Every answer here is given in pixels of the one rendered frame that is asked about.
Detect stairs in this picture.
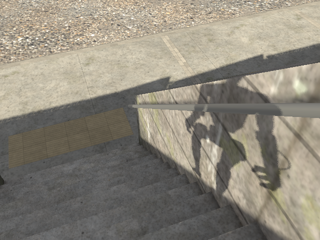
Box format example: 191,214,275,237
0,143,267,240

